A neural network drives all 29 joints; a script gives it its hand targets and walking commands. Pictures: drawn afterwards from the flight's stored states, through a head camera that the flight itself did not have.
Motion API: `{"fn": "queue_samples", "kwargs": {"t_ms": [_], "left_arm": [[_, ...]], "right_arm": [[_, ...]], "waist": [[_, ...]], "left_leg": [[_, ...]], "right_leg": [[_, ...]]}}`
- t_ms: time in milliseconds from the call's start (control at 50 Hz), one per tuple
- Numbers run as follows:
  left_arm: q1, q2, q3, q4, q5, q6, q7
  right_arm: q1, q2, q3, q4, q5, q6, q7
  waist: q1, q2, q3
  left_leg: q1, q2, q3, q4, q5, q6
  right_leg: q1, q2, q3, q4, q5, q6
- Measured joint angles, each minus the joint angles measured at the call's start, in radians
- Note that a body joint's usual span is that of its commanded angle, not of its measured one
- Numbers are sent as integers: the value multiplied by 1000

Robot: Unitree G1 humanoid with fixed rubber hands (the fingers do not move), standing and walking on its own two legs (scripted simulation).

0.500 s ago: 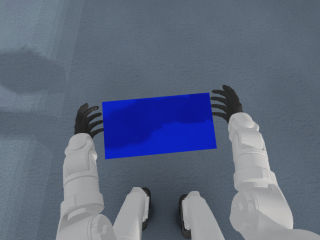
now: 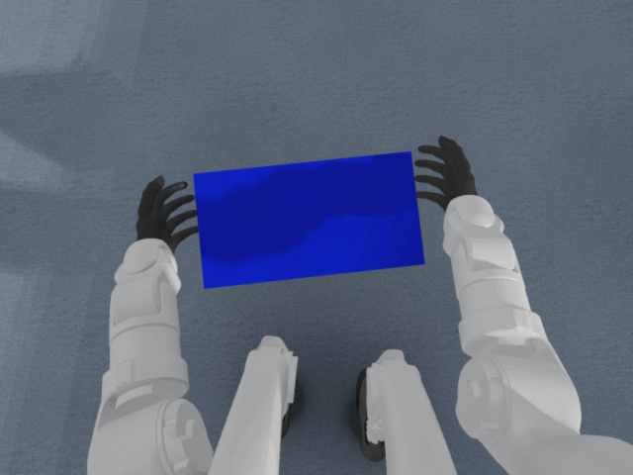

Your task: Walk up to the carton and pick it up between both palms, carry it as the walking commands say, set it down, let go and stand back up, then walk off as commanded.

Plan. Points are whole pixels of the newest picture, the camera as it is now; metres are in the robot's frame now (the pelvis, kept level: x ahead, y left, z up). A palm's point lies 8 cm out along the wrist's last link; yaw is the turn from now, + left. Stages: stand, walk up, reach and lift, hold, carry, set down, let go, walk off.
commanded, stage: set down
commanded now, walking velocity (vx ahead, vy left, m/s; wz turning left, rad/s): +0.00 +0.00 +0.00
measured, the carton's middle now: (309, 224) +0.43 +0.06 -0.18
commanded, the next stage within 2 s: none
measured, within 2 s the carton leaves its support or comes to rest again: neither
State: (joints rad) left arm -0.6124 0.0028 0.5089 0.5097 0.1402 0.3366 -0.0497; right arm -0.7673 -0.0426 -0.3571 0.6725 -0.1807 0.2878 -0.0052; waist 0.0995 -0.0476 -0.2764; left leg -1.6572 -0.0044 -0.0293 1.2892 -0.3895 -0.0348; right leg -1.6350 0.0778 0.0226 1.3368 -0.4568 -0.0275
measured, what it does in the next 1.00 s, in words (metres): lowers itself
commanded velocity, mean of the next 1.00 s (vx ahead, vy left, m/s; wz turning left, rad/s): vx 0.00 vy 0.00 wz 0.00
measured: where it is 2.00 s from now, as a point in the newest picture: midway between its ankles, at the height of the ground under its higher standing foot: (324, 420)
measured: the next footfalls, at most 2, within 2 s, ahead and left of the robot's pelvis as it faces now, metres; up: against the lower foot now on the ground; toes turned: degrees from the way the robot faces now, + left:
none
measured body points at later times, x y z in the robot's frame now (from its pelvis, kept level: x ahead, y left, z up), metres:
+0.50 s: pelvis -0.04 +0.00 -0.08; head +0.23 +0.01 +0.28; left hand +0.40 +0.25 -0.17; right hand +0.48 -0.12 -0.17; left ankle +0.08 +0.13 -0.58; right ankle +0.05 -0.10 -0.58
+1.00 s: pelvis -0.05 +0.01 -0.15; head +0.26 +0.01 +0.17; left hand +0.42 +0.26 -0.26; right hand +0.51 -0.12 -0.27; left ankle +0.08 +0.14 -0.58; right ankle +0.05 -0.10 -0.58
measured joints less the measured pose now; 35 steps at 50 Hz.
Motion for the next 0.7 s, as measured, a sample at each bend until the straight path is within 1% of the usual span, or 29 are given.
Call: {"fn": "queue_samples", "kwargs": {"t_ms": [120, 220, 460, 700], "left_arm": [[-45, 19, -3, 28, -16, -1, 14], [-93, 32, -2, 49, -24, 3, 29], [-220, 57, 10, 92, -25, 20, 62], [-305, 74, 22, 100, -27, 24, 78]], "right_arm": [[-51, -19, 13, 32, 7, -2, -20], [-105, -39, 18, 62, 10, 0, -28], [-242, -94, 19, 135, 16, 11, -24], [-340, -133, 38, 170, 32, 15, -27]], "waist": [[1, -1, -6], [1, -3, 2], [-1, -9, 43], [-1, -9, 85]], "left_leg": [[-85, 0, 1, 74, -14, -2], [-153, -1, 4, 135, -19, -2], [-308, -4, 9, 266, -21, 0], [-440, -6, 14, 368, -22, 0]], "right_leg": [[-86, 2, -2, 77, -14, 0], [-155, 4, -2, 139, -21, 2], [-312, 6, -1, 274, -25, 8], [-445, 8, -1, 380, -29, 13]]}}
